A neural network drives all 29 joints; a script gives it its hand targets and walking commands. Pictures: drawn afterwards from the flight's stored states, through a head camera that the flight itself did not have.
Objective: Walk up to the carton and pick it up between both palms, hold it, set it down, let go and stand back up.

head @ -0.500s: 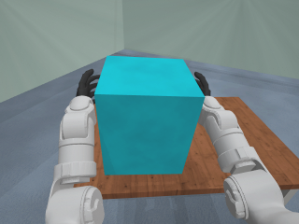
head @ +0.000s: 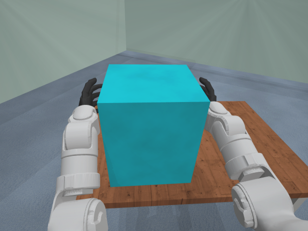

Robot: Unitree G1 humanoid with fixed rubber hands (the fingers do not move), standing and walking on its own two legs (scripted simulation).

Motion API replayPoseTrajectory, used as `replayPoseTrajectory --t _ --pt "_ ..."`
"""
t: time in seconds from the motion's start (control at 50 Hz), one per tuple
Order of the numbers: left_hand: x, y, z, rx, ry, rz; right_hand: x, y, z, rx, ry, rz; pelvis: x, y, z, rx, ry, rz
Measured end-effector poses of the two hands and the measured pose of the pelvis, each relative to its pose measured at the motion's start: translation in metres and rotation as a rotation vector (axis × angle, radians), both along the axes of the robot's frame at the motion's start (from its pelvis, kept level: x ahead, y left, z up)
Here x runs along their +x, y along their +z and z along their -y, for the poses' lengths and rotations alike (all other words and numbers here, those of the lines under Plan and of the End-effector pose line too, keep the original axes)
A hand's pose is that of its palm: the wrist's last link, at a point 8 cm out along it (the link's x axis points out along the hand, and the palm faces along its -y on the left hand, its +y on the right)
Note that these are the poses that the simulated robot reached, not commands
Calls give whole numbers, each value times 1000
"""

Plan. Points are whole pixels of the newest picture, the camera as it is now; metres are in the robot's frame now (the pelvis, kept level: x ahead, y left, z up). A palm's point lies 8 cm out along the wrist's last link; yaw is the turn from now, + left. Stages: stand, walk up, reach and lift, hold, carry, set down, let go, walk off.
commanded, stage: hold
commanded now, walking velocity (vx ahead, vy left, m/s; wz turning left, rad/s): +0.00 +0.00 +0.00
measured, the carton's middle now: (149, 123) +0.37 -0.01 +0.18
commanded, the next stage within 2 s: none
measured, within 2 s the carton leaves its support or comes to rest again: neither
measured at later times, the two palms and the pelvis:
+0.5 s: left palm (88, 108) +0.37 +0.14 +0.23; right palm (208, 108) +0.37 -0.16 +0.22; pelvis -0.01 +0.00 +0.00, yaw +0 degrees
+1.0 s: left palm (84, 107) +0.36 +0.15 +0.23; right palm (205, 104) +0.37 -0.15 +0.23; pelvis -0.01 +0.00 +0.00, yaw +0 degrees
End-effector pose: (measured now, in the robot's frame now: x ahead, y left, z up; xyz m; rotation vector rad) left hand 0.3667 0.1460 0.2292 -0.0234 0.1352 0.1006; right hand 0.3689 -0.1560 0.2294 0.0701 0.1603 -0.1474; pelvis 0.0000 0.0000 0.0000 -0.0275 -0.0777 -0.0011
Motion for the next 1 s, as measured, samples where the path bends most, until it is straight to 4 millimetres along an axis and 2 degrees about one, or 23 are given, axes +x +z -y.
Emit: replayPoseTrajectory --t 0.34,0.48,0.68,0.84,1.0 --pt "-10 5 -2 -1 14 6 -6 2 -2 7 10 7 -5 0 3 4 0 15" --pt "-3 3 1 7 -1 -16 -4 -5 1 20 -8 -15 -12 0 2 2 2 2" --pt "4 17 11 39 -21 16 -3 -4 10 28 -19 17 -10 0 -1 0 -9 -15" --pt "-3 9 0 -5 -7 9 -4 1 -1 -19 3 7 -5 0 2 1 -4 10" --pt "-2 6 -9 -13 0 8 0 5 -9 -8 5 7 -10 0 3 0 7 3"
